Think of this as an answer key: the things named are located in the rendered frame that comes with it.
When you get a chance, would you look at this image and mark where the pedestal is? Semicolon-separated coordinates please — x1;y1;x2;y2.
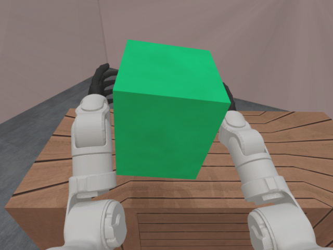
4;108;333;250

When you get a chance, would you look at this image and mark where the left robot forearm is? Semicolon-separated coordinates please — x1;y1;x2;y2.
63;94;117;240

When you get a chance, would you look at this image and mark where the right robot hand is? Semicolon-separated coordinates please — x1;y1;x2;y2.
223;82;236;111

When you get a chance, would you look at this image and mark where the carton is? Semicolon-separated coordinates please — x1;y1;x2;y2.
112;40;231;180

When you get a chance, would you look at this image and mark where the left robot hand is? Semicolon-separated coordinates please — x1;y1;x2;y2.
88;63;118;104

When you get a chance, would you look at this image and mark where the left robot upper arm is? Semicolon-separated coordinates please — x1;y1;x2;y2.
46;199;127;250

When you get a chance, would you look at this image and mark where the right robot forearm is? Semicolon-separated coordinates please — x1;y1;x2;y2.
218;110;316;241

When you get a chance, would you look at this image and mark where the right robot upper arm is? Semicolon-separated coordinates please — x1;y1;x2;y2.
248;203;333;250

